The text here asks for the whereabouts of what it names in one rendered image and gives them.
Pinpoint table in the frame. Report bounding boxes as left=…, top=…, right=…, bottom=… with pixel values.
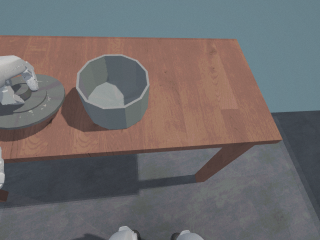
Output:
left=0, top=35, right=283, bottom=202

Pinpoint left robot hand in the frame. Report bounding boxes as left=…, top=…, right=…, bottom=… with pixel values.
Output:
left=0, top=55, right=39, bottom=105

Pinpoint left robot shin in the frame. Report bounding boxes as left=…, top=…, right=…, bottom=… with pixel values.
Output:
left=118, top=226, right=132, bottom=232

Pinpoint lid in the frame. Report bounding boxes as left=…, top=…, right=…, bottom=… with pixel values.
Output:
left=0, top=74, right=66, bottom=130

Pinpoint pot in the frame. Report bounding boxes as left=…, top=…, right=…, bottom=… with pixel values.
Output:
left=76, top=54, right=150, bottom=130

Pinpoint right robot shin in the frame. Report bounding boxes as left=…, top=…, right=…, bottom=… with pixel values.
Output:
left=177, top=230, right=190, bottom=238

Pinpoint robot shin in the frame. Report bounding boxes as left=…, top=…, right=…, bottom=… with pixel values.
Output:
left=177, top=230, right=190, bottom=238
left=118, top=226, right=132, bottom=232

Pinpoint knob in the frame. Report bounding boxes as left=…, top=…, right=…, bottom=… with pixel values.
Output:
left=11, top=83, right=32, bottom=100

